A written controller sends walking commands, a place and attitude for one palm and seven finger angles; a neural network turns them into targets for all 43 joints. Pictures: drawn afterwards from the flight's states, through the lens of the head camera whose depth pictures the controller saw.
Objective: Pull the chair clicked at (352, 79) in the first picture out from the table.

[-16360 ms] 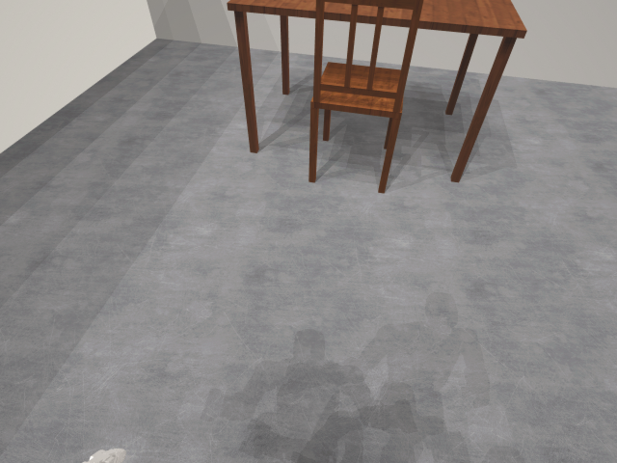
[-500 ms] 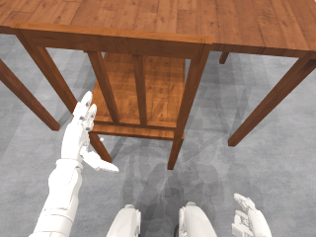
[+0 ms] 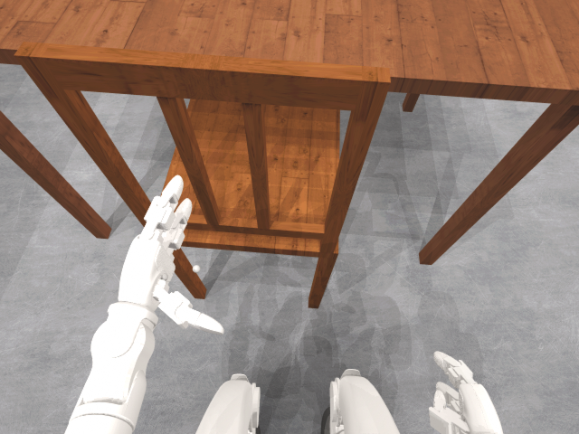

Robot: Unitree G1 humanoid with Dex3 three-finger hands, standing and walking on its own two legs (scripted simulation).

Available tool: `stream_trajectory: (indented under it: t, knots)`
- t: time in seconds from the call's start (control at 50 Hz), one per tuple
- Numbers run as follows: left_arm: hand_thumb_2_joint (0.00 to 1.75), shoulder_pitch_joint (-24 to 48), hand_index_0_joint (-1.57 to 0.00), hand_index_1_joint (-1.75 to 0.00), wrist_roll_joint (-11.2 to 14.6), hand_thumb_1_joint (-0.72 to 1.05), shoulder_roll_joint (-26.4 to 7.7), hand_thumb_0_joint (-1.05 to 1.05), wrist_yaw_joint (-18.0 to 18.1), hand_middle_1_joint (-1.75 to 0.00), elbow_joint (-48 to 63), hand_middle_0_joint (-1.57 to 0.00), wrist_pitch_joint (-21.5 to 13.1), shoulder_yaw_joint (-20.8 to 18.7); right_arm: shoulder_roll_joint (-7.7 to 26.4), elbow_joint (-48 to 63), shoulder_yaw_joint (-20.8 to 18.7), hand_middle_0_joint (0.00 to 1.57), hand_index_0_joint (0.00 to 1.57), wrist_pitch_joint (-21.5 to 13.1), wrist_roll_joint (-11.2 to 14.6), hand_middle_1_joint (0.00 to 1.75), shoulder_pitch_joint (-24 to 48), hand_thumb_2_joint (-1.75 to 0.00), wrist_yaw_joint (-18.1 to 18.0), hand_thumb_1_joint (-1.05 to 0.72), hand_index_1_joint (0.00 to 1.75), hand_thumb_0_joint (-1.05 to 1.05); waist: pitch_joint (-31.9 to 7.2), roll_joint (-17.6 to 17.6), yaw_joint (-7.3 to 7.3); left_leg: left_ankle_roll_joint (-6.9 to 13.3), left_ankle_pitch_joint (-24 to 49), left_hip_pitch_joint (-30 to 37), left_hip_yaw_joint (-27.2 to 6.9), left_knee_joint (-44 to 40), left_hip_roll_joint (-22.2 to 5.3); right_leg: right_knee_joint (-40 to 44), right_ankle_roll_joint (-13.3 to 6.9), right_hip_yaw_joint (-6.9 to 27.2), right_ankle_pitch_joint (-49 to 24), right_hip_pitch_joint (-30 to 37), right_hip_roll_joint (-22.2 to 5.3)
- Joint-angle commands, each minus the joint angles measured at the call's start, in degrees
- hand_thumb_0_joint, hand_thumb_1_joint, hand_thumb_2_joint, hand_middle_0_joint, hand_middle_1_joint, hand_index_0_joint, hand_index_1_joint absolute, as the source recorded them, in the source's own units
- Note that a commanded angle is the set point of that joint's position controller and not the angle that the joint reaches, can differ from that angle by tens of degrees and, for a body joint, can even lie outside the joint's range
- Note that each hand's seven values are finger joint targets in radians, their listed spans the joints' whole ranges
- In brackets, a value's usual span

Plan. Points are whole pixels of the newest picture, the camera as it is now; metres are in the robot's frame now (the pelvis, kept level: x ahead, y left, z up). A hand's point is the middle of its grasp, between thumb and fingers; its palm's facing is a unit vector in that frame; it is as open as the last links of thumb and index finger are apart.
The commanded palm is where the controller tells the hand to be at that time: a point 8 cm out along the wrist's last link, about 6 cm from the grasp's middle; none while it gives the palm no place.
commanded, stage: aim the fingers beside a spindle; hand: left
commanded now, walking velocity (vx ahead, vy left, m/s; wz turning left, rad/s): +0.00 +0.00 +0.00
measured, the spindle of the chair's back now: (196, 172) +0.47 +0.15 +0.02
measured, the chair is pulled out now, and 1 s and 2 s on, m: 0.00 0.00 0.00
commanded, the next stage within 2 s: push the fingers through the gap in 0.80 s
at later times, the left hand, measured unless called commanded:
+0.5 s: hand (195, 270) +0.33 +0.14 +0.01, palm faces -0.08 -1.00 -0.04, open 16.9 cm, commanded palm +0.31 +0.19 +0.02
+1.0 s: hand (191, 259) +0.33 +0.13 +0.04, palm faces -0.10 -0.99 -0.06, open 16.9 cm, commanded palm +0.32 +0.19 +0.02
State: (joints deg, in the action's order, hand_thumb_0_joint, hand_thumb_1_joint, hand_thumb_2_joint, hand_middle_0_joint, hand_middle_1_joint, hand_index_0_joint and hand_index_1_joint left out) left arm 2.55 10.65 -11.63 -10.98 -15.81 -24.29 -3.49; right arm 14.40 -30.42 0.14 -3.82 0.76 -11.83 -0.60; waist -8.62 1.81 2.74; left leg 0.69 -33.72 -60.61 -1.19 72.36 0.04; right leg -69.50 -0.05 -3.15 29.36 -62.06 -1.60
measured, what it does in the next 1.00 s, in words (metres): stands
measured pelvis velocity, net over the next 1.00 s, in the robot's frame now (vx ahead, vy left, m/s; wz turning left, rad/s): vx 0.00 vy -0.01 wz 0.00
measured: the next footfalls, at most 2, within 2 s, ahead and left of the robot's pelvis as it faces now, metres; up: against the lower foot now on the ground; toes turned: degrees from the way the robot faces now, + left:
none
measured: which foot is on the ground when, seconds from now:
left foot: down 0.00-1.00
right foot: down 0.00-1.00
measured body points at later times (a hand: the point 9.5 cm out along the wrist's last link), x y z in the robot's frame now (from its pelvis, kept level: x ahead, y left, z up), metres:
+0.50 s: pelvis -0.01 +0.00 -0.01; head +0.10 +0.00 +0.43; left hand +0.33 +0.19 +0.01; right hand +0.16 -0.25 -0.11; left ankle +0.00 +0.11 -0.63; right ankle +0.03 -0.12 -0.63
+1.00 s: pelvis +0.00 -0.01 +0.00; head +0.11 +0.00 +0.44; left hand +0.33 +0.19 +0.05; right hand +0.15 -0.25 -0.10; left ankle +0.00 +0.11 -0.63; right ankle +0.03 -0.12 -0.63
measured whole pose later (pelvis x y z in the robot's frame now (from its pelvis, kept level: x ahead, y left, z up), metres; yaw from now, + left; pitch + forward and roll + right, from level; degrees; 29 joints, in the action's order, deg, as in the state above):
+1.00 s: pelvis +0.00 -0.01 +0.00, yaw +0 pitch +22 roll -1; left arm 3.8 9.8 -12.0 -9.6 -16.6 -26.8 -4.8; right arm 14.6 -31.8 0.3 -4.0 0.5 -12.2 -0.6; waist -9.4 1.7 2.7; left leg 0.3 -33.4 -60.1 -1.4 71.9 0.0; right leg -69.5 -0.4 -3.3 29.4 -61.7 -1.6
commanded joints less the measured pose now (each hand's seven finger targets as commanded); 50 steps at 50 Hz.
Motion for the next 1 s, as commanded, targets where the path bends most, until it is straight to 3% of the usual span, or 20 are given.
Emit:
stream_trajectory:
  t: [0.0, 0.08, 0.14, 0.2, 0.24, 0.32, 0.38, 0.42, 0.5, 0.54, 0.6, 0.66, 0.7, 0.76, 0.8, 0.84, 0.88, 0.92, 0.94, 0.98]
  knots:
    - [0.3, 10.9, -0.06, -0.08, -0.6, -0.5, -5.8, 0.0, 3.2, -0.08, 7.8, -0.06, -4.0, -4.4, 7.6, 6.1, -3.1, 0.2, 0.2, -2.5, 0.0, 0.3, -1.5, -0.9, -0.1, -0.9, 0.3, 0.0, -19.2, -1.6, 1.58, 0.1, 20.1, 10.0, -1.5, -9.6, 0.2, 7.3, -1.3, 0.1, -15.8, 14.4, 1.3]
    - [0.3, 11.5, -0.06, -0.08, -1.9, -0.5, -6.1, 0.0, 3.8, -0.08, 1.8, -0.06, -3.7, -5.9, 7.9, 6.4, -3.1, 0.2, 0.2, -1.5, -0.1, 0.3, -0.9, -0.9, 0.3, -0.9, 0.3, 0.0, -17.1, -3.2, 1.06, 0.3, 15.0, 6.0, -0.5, -9.1, 0.9, 7.6, -1.4, 0.8, -12.0, 13.8, 1.2]
    - [0.3, 11.2, -0.06, -0.08, -1.4, -0.5, -5.5, 0.0, 2.0, -0.08, 8.4, -0.06, -5.0, -3.7, 7.6, 8.1, -3.2, 0.2, 0.2, -1.7, 0.0, 0.3, -0.3, -0.9, 0.5, -0.9, 0.3, 0.0, -23.3, 2.2, -0.3, 0.2, 19.8, 10.7, -0.4, -9.6, 0.8, 7.0, -2.0, 1.2, -16.0, 16.5, 1.1]
    - [0.3, 9.5, -0.06, -0.08, 0.1, -0.5, -5.3, 0.0, 1.1, -0.08, 17.3, -0.06, -5.9, -2.1, 7.1, 9.0, -3.4, 0.2, 0.2, -2.3, 0.1, 0.3, -0.7, -0.9, 0.5, -0.9, 0.3, 0.0, -28.7, 3.0, -0.58, 0.0, 26.2, 16.2, -0.9, -10.0, 0.3, 7.3, -1.9, 1.0, -20.7, 19.6, 1.0]
    - [0.3, 7.0, -0.06, -0.08, 0.5, -0.5, -5.5, 0.0, 1.3, -0.08, 18.1, -0.06, -5.7, -2.2, 7.1, 8.9, -3.3, 0.2, 0.2, -2.5, 0.2, 0.3, -1.1, -0.9, 0.3, -0.9, 0.3, 0.0, -27.6, 1.5, -0.12, 0.1, 26.7, 15.9, -1.4, -10.3, 0.2, 7.6, -1.7, 0.8, -21.1, 19.9, 1.2]
    - [0.3, 9.1, -0.06, -0.08, -0.9, -0.5, -6.0, 0.0, 3.0, -0.08, 7.5, -0.06, -4.2, -4.1, 7.6, 6.4, -3.0, 0.2, 0.2, -2.0, 0.2, 0.3, -0.8, -0.9, 0.0, -0.9, 0.3, 0.0, -16.2, -3.7, 2.17, 0.5, 15.4, 7.3, -1.2, -9.5, 0.4, 8.6, -1.2, 0.6, -12.2, 14.2, 1.5]
    - [0.3, 13.0, -0.06, -0.08, -2.0, -0.5, -4.0, 0.0, 3.0, -0.08, 2.2, -0.06, -3.9, -2.7, 7.9, 6.2, -2.9, 0.2, 0.2, -1.8, 0.1, 0.3, -0.3, -0.9, 0.1, -0.9, 0.3, 0.0, -13.8, -3.2, 2.29, 0.4, 10.5, 5.0, -1.0, -9.2, 0.9, 8.5, -1.4, 0.7, -6.7, 10.9, 1.3]
    - [0.3, 15.0, -0.06, -0.08, -1.9, -0.5, -5.2, 0.0, 2.4, -0.08, 3.6, -0.06, -4.4, -3.4, 8.0, 6.8, -3.0, 0.2, 0.2, -1.9, 0.1, 0.3, -0.4, -0.9, 0.0, -0.9, 0.3, 0.0, -16.3, -0.9, 1.63, 0.4, 11.7, 6.3, -0.9, -9.1, 1.0, 8.2, -1.8, 0.9, -7.7, 11.7, 1.2]
    - [0.3, 16.2, -0.06, -0.08, -0.7, -0.5, -6.9, 0.0, 1.7, -0.08, 14.8, -0.06, -6.5, -3.5, 7.4, 8.0, -3.2, 0.2, 0.2, -2.8, -0.1, 0.3, -0.2, -0.9, -0.2, -0.9, 0.3, 0.0, -28.4, 4.2, -0.3, 0.2, 21.0, 14.1, -0.9, -9.2, 0.8, 7.0, -2.0, 1.5, -16.2, 17.4, 0.9]
    - [0.3, 12.8, -0.06, -0.08, -0.1, -0.5, -7.2, 0.0, 1.9, -0.08, 16.9, -0.06, -6.1, -3.8, 7.2, 8.2, -3.1, 0.2, 0.2, -2.9, -0.1, 0.3, -0.7, -0.9, -0.1, -0.9, 0.3, 0.0, -31.1, 3.4, -0.62, 0.1, 25.1, 16.2, -1.3, -9.6, 0.6, 6.8, -1.8, 1.4, -19.7, 19.6, 1.0]
    - [0.3, 9.5, -0.06, -0.08, -0.3, -0.5, -6.9, 0.0, 2.6, -0.08, 9.5, -0.06, -3.9, -5.0, 7.4, 7.1, -3.0, 0.2, 0.2, -2.3, 0.2, 0.3, -0.9, -0.9, 0.0, -0.9, 0.3, 0.0, -23.3, -1.9, 0.6, 0.4, 20.0, 10.2, -0.8, -9.6, 0.5, 8.0, -1.2, 1.2, -17.2, 18.6, 1.3]
    - [0.3, 9.2, -0.06, -0.08, -1.2, -0.5, -3.7, 0.0, 2.6, -0.08, 0.2, -0.06, -1.6, -3.2, 7.8, 6.4, -2.8, 0.2, 0.2, -1.5, 0.3, 0.3, -1.0, -0.9, 0.3, -0.9, 0.3, 0.0, -15.7, -4.8, 1.94, 0.5, 14.0, 4.9, -0.5, -9.4, 0.8, 8.8, -1.1, 0.9, -11.9, 14.7, 1.3]
    - [0.3, 10.9, -0.06, -0.08, -1.1, -0.5, -4.8, 0.0, 2.1, -0.08, -2.7, -0.06, -1.2, -4.6, 8.2, 6.7, -2.8, 0.2, 0.2, -1.0, 0.6, 0.3, -0.8, -0.9, 0.2, -0.9, 0.3, 0.0, -13.9, -6.1, 1.79, 0.5, 10.6, 2.7, -0.2, -9.3, 1.1, 9.7, -1.1, 1.5, -8.1, 14.2, 1.2]
    - [0.3, 16.2, -0.06, -0.08, -0.7, -0.5, -7.9, 0.0, 1.2, -0.08, 4.2, -0.06, -3.9, -6.4, 8.0, 7.5, -3.1, 0.2, 0.2, -1.5, 0.4, 0.3, -0.6, -0.9, -0.2, -0.9, 0.3, 0.0, -20.1, -1.8, 0.81, 0.7, 13.1, 5.4, 0.2, -8.7, 1.1, 8.9, -1.5, 2.5, -10.7, 16.5, 1.0]
    - [0.3, 16.5, -0.06, -0.08, -0.1, -0.5, -8.2, 0.0, 0.8, -0.08, 13.0, -0.06, -6.5, -5.5, 7.3, 8.3, -3.1, 0.2, 0.2, -2.4, 0.2, 0.3, -0.4, -0.9, -0.4, -0.9, 0.3, 0.0, -27.1, 3.0, -0.44, 0.6, 19.6, 11.3, 0.0, -9.2, 1.0, 7.7, -1.8, 2.4, -16.8, 19.6, 0.9]
    - [0.3, 15.4, -0.06, -0.08, 0.6, -0.5, -7.9, 0.0, 1.1, -0.08, 19.3, -0.06, -7.8, -4.4, 6.9, 8.1, -3.2, 0.2, 0.2, -3.2, 0.0, 0.3, -1.0, -0.9, -0.4, -0.9, 0.3, 0.0, -31.2, 5.3, -0.39, 0.3, 25.8, 16.8, -0.7, -9.4, 0.7, 7.3, -1.8, 2.0, -21.0, 20.4, 1.0]
    - [0.3, 11.1, -0.06, -0.08, 1.1, -0.5, -7.8, 0.0, 1.6, -0.08, 17.9, -0.06, -7.3, -4.8, 6.9, 7.1, -3.1, 0.2, 0.2, -3.5, 0.0, 0.3, -1.4, -0.9, -0.3, -0.9, 0.3, 0.0, -29.3, 3.3, 0.11, 0.2, 26.9, 16.3, -0.9, -9.7, 0.4, 7.8, -1.5, 1.5, -22.3, 20.6, 1.0]
    - [0.3, 11.2, -0.06, -0.08, 0.0, -0.5, -7.8, 0.0, 2.0, -0.08, 9.3, -0.06, -5.5, -5.4, 7.5, 5.5, -3.0, 0.2, 0.2, -3.1, 0.0, 0.3, -1.9, -0.9, -0.3, -0.9, 0.3, 0.0, -22.9, -1.2, 1.91, 0.5, 22.1, 10.6, -1.0, -9.1, 0.4, 8.1, -1.2, 1.3, -19.3, 18.2, 1.3]
    - [0.3, 11.0, -0.06, -0.08, -0.5, -0.5, -5.7, 0.0, 2.0, -0.08, 4.2, -0.06, -4.3, -4.2, 7.6, 5.0, -3.0, 0.2, 0.2, -2.7, 0.1, 0.3, -1.7, -0.9, -0.2, -0.9, 0.3, 0.0, -18.5, -3.2, 2.7, 0.5, 18.5, 7.8, -0.8, -8.9, 0.4, 8.3, -1.0, 1.0, -16.3, 15.9, 1.4]
    - [0.3, 14.8, -0.06, -0.08, -1.2, -0.5, -4.8, 0.0, 1.8, -0.08, -1.2, -0.06, -2.5, -3.7, 8.2, 4.6, -3.0, 0.2, 0.2, -2.2, 0.3, 0.3, -1.6, -0.9, -0.2, -0.9, 0.3, 0.0, -14.3, -3.8, 3.22, 0.5, 12.7, 4.5, -0.7, -8.9, 0.7, 9.0, -1.0, 1.1, -10.4, 13.0, 1.2]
